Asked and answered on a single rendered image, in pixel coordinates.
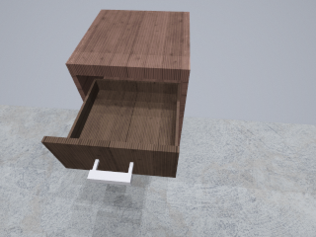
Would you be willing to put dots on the cabinet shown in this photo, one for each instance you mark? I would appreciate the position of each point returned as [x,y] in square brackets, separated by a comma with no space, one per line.
[135,45]

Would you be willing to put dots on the handle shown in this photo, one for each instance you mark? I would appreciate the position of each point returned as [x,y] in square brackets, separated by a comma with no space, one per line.
[109,177]

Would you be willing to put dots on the drawer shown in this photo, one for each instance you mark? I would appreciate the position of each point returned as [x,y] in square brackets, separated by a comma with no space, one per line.
[122,122]

